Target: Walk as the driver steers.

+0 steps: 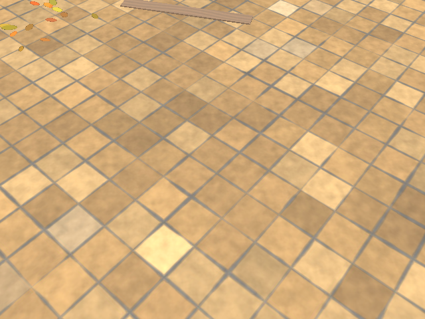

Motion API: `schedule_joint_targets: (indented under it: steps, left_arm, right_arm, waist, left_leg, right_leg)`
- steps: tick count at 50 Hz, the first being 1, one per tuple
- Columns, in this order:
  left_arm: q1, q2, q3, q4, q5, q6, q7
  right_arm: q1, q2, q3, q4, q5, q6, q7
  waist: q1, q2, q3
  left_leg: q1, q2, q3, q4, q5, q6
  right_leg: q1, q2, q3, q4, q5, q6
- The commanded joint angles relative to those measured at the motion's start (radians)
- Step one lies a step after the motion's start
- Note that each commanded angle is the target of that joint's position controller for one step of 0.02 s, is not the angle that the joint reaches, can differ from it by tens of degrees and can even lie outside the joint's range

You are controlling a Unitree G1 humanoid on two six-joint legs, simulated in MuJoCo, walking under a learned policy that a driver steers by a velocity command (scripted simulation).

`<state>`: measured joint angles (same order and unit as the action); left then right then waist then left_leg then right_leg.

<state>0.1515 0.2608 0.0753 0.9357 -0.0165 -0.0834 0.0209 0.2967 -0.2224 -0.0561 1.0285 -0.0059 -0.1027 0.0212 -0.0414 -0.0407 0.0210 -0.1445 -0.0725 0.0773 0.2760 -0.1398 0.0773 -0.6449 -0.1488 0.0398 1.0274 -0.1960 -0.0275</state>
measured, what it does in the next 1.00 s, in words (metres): walks ahead: right foot, then left foot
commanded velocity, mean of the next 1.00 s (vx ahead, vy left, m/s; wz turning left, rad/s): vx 0.33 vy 0.00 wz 0.21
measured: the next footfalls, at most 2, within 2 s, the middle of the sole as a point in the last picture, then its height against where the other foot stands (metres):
right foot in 0.28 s outside the picture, level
left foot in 0.78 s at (195, 305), level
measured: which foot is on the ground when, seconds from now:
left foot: down 0.00-0.30, up 0.32-0.76, down 0.78-1.00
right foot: up 0.00-0.26, down 0.28-0.78, up 0.80-1.00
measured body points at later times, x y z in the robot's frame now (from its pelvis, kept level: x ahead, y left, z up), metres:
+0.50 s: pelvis +0.29 -0.08 +0.00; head +0.31 -0.09 +0.45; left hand +0.33 +0.18 -0.13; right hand +0.38 -0.35 -0.14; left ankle +0.31 +0.08 -0.66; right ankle +0.31 -0.16 -0.75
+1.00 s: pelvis +0.44 -0.04 -0.01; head +0.48 -0.01 +0.43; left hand +0.53 +0.26 -0.14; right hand +0.63 -0.29 -0.11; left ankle +0.51 +0.05 -0.75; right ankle +0.48 -0.20 -0.68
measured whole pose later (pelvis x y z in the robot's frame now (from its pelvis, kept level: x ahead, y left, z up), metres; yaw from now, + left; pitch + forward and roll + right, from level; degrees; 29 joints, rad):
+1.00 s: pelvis +0.44 -0.04 -0.01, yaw +15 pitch +3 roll -2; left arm 0.06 0.29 0.07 0.85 0.01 -0.01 0.06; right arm 0.15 -0.28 -0.09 0.79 0.00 -0.01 -0.01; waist -0.03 -0.02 0.05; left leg -0.43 -0.08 -0.06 0.45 -0.07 0.08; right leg -0.55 -0.01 0.06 1.04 -0.43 0.04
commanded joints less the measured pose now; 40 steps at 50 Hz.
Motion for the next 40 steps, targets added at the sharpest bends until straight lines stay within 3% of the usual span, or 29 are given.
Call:
schedule_joint_targets:
  steps: [1, 5, 9, 12, 13, 14, 15, 16, 17, 18, 19, 20, 21, 22, 25, 29, 31, 34, 36, 38, 39, 40]
  left_arm:
    - [-0.002, 0.043, 0.010, -0.047, 0.010, 0.000, -0.002]
    - [-0.145, 0.022, -0.004, -0.082, 0.001, -0.008, -0.020]
    - [-0.236, 0.035, -0.010, -0.124, -0.007, -0.015, -0.044]
    - [-0.172, 0.080, 0.004, -0.123, -0.009, -0.024, -0.056]
    - [-0.066, 0.109, 0.021, -0.093, -0.007, -0.026, -0.055]
    - [0.113, 0.163, 0.048, -0.037, -0.003, -0.026, -0.048]
    - [0.272, 0.258, 0.071, -0.004, 0.018, -0.024, -0.042]
    - [0.308, 0.248, 0.065, 0.010, 0.009, -0.019, -0.047]
    - [0.253, 0.172, 0.038, 0.001, 0.002, -0.023, -0.049]
    - [0.166, 0.130, 0.025, -0.023, 0.005, -0.024, -0.047]
    - [0.089, 0.107, 0.016, -0.036, 0.015, -0.028, -0.049]
    - [0.047, 0.078, 0.007, -0.041, 0.023, -0.033, -0.051]
    - [0.035, 0.063, 0.002, -0.036, 0.029, -0.034, -0.054]
    - [0.045, 0.062, 0.002, -0.028, 0.027, -0.035, -0.054]
    - [0.069, 0.101, 0.009, -0.006, 0.037, -0.040, -0.035]
    - [0.054, 0.111, 0.006, -0.004, 0.042, -0.025, -0.005]
    - [0.075, 0.134, 0.009, 0.003, 0.035, -0.015, 0.008]
    - [0.085, 0.143, 0.016, 0.012, 0.018, 0.011, 0.022]
    - [0.071, 0.154, 0.024, 0.006, 0.006, 0.030, 0.032]
    - [0.031, 0.166, 0.031, -0.019, -0.004, 0.048, 0.043]
    - [0.053, 0.158, 0.030, -0.025, -0.002, 0.055, 0.045]
    - [0.066, 0.135, 0.018, -0.057, 0.029, 0.049, 0.038]
  right_arm:
    - [-0.030, -0.150, -0.024, -0.058, 0.004, -0.012, -0.023]
    - [0.045, -0.164, -0.026, -0.039, 0.017, -0.005, -0.030]
    - [0.108, -0.172, -0.034, -0.009, 0.025, 0.013, -0.033]
    - [0.082, -0.194, -0.044, -0.012, 0.026, 0.029, -0.037]
    - [0.055, -0.192, -0.043, -0.019, 0.026, 0.035, -0.037]
    - [0.052, -0.162, -0.031, -0.030, 0.020, 0.038, -0.037]
    - [0.130, -0.085, -0.006, -0.052, 0.007, 0.031, -0.032]
    - [0.167, -0.023, 0.015, -0.044, 0.016, 0.005, -0.025]
    - [0.093, -0.127, -0.010, -0.057, 0.042, -0.016, -0.020]
    - [0.009, -0.155, -0.015, -0.083, 0.056, -0.027, -0.019]
    - [-0.033, -0.150, -0.018, -0.089, 0.047, -0.027, -0.025]
    - [-0.040, -0.146, -0.027, -0.086, 0.033, -0.017, -0.032]
    - [-0.020, -0.126, -0.028, -0.081, 0.029, -0.002, -0.033]
    - [-0.004, -0.104, -0.026, -0.076, 0.028, 0.010, -0.033]
    - [-0.021, -0.087, -0.028, -0.081, 0.024, 0.035, -0.040]
    - [-0.122, -0.059, -0.017, -0.118, 0.015, 0.039, -0.027]
    - [-0.193, -0.064, -0.014, -0.151, 0.013, 0.042, -0.017]
    - [-0.233, -0.086, -0.020, -0.191, 0.011, 0.052, -0.001]
    - [-0.233, -0.103, -0.027, -0.215, 0.009, 0.054, 0.011]
    - [-0.144, -0.133, -0.044, -0.209, 0.010, 0.051, 0.022]
    - [-0.058, -0.182, -0.067, -0.192, 0.007, 0.046, 0.018]
    - [0.012, -0.281, -0.094, -0.199, -0.004, 0.049, -0.003]
  waist:
    - [0.035, 0.086, 0.032]
    - [-0.013, 0.091, 0.050]
    - [-0.031, 0.096, 0.073]
    - [0.029, 0.124, 0.030]
    - [0.091, 0.124, -0.034]
    - [0.161, 0.098, -0.149]
    - [0.160, -0.075, -0.313]
    - [0.143, -0.261, -0.406]
    - [0.150, -0.173, -0.317]
    - [0.134, -0.117, -0.203]
    - [0.101, -0.032, -0.126]
    - [0.068, -0.023, -0.089]
    - [0.043, -0.035, -0.074]
    - [0.032, -0.037, -0.067]
    - [0.009, -0.013, -0.023]
    - [0.027, -0.030, -0.022]
    - [0.054, -0.030, -0.028]
    - [0.065, -0.032, -0.028]
    - [0.054, -0.042, -0.027]
    - [0.004, -0.037, -0.066]
    - [-0.030, 0.020, -0.117]
    - [-0.040, 0.188, -0.211]
  left_leg:
    - [-0.043, 0.273, -0.190, -0.186, 0.116, 0.158]
    - [0.004, 0.251, -0.129, -0.180, 0.116, 0.127]
    - [0.149, 0.314, -0.140, -0.115, 0.132, 0.118]
    - [0.213, 0.343, -0.142, -0.009, 0.325, 0.087]
    - [0.201, 0.311, -0.110, 0.118, 0.488, 0.067]
    - [0.108, 0.253, -0.067, 0.335, 0.511, 0.037]
    - [-0.220, 0.143, -0.011, 0.716, 0.199, -0.022]
    - [-0.484, 0.006, -0.095, 0.971, -0.411, -0.053]
    - [-0.594, 0.068, -0.195, 1.074, -0.411, -0.028]
    - [-0.626, 0.120, -0.169, 1.072, -0.330, -0.010]
    - [-0.588, 0.169, -0.147, 1.010, -0.239, -0.009]
    - [-0.530, 0.204, -0.151, 0.942, -0.186, -0.009]
    - [-0.474, 0.220, -0.154, 0.908, -0.156, -0.010]
    - [-0.449, 0.225, -0.150, 0.875, -0.144, -0.014]
    - [-0.467, 0.211, -0.139, 0.779, -0.080, -0.051]
    - [-0.389, 0.165, -0.104, 0.493, 0.153, -0.061]
    - [-0.371, 0.147, -0.076, 0.417, 0.218, -0.063]
    - [-0.408, 0.139, -0.068, 0.361, 0.152, -0.051]
    - [-0.412, 0.127, -0.054, 0.340, 0.050, -0.029]
    - [-0.304, 0.077, -0.013, 0.260, 0.021, 0.004]
    - [-0.159, 0.053, -0.031, 0.164, 0.189, 0.037]
    - [0.072, 0.229, -0.288, 0.179, 0.644, 0.120]
  right_leg:
    - [-0.037, -0.022, 0.009, -0.165, 0.173, 0.025]
    - [0.015, 0.032, -0.042, -0.389, 0.305, 0.026]
    - [-0.017, 0.049, -0.033, -0.484, 0.235, 0.001]
    - [0.099, 0.084, -0.053, -0.522, 0.124, -0.041]
    - [0.248, 0.119, -0.085, -0.542, 0.121, -0.064]
    - [0.503, 0.114, -0.073, -0.523, 0.138, -0.098]
    - [0.884, -0.128, 0.265, -0.520, 0.085, -0.213]
    - [1.049, -0.259, 0.674, -0.701, -0.068, -0.311]
    - [0.988, -0.226, 0.623, -0.730, -0.139, -0.266]
    - [0.856, -0.195, 0.472, -0.738, -0.082, -0.229]
    - [0.704, -0.159, 0.361, -0.768, 0.017, -0.212]
    - [0.600, -0.126, 0.285, -0.796, 0.085, -0.197]
    - [0.535, -0.105, 0.241, -0.825, 0.111, -0.192]
    - [0.505, -0.093, 0.211, -0.850, 0.126, -0.197]
    - [0.464, -0.091, 0.063, -0.853, 0.513, -0.201]
    - [0.434, -0.027, -0.127, -0.839, 0.631, -0.146]
    - [0.474, -0.040, -0.149, -0.827, 0.621, -0.145]
    - [0.586, -0.087, -0.147, -0.763, 0.615, -0.145]
    - [0.634, -0.115, -0.140, -0.686, 0.646, -0.132]
    - [0.637, -0.097, -0.158, -0.518, 0.731, -0.095]
    - [0.599, -0.035, -0.188, -0.348, 0.667, -0.046]
    - [0.392, 0.052, -0.213, -0.051, 0.312, 0.026]
Over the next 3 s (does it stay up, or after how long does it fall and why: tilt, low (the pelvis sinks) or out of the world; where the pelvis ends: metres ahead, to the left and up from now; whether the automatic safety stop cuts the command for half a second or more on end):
stays up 0.49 -0.07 -0.01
